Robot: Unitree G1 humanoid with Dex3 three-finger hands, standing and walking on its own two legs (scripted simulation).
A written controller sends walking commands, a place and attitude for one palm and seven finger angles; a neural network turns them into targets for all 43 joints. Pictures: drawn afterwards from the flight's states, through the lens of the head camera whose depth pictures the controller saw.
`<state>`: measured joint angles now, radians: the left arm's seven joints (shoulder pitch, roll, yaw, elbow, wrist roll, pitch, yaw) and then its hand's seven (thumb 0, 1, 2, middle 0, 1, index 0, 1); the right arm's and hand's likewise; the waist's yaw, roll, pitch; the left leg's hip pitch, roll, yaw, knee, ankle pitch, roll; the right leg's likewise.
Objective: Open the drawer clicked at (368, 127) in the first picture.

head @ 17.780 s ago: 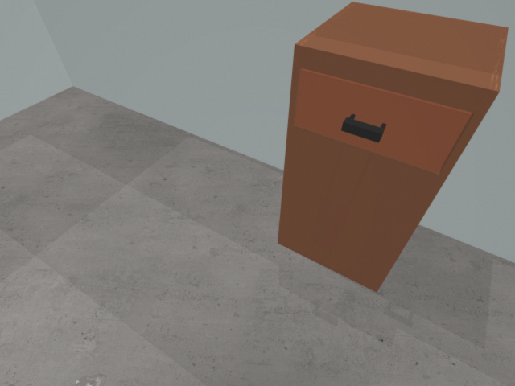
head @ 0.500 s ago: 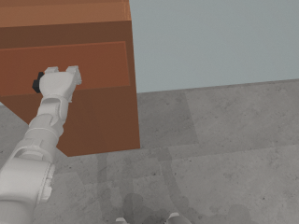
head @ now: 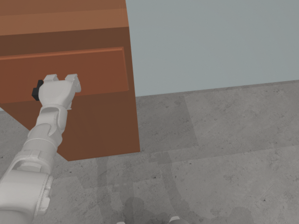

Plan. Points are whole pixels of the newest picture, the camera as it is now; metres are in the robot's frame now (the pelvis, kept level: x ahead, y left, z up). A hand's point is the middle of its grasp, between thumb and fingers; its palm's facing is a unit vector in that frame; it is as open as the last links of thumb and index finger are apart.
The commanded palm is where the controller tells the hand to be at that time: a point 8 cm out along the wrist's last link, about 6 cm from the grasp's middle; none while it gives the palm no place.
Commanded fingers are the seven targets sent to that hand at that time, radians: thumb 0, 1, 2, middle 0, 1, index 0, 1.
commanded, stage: pull the drawer open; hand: left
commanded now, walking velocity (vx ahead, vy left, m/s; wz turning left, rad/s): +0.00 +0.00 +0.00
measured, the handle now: (54, 87) +0.51 +0.27 +0.03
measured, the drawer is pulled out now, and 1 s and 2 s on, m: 0.01 0.14 0.27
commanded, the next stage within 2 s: none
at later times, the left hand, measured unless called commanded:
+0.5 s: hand (63, 127) +0.38 +0.23 +0.01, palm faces -0.01 -0.03 -1.00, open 5.8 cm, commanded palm +0.35 +0.23 +0.07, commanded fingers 0.00 0.90 0.90 -0.40 -1.35 -0.40 -1.35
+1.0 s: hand (61, 145) +0.33 +0.22 +0.01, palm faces -0.02 -0.03 -1.00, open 5.8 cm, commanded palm +0.29 +0.23 +0.07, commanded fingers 0.00 0.90 0.90 -0.40 -1.35 -0.40 -1.35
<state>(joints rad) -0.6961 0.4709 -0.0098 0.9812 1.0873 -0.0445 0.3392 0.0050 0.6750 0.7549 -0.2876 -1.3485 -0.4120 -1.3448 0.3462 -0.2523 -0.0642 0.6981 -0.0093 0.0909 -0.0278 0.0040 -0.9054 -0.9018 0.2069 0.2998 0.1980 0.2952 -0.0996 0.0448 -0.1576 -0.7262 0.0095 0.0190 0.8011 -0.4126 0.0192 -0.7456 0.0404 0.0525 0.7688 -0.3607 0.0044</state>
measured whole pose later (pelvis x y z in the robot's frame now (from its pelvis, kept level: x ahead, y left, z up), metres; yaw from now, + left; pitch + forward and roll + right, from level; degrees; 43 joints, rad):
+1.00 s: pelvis -0.01 -0.02 +0.01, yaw +1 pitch +11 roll +1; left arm -0.22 0.36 -0.09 0.55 1.07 0.01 0.37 0.01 0.67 0.80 -0.28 -1.35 -0.42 -1.35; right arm 0.21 -0.24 -0.05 0.67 0.00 0.06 -0.05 0.01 -0.91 -0.90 0.21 0.30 0.20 0.30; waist 0.00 0.05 -0.12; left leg -0.52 0.00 0.00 0.71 -0.38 0.00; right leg -0.56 0.03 0.04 0.73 -0.36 -0.02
